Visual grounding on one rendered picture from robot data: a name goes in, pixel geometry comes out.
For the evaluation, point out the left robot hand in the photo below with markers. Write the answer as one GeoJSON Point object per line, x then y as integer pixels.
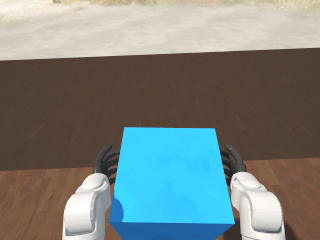
{"type": "Point", "coordinates": [102, 164]}

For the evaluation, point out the robot right forearm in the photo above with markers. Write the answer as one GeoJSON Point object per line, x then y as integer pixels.
{"type": "Point", "coordinates": [261, 215]}

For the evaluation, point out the carton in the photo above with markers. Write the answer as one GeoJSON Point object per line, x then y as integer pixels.
{"type": "Point", "coordinates": [170, 185]}

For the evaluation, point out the robot left forearm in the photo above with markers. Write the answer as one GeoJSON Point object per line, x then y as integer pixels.
{"type": "Point", "coordinates": [84, 213]}

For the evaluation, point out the right robot hand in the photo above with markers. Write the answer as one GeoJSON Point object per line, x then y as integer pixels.
{"type": "Point", "coordinates": [235, 163]}

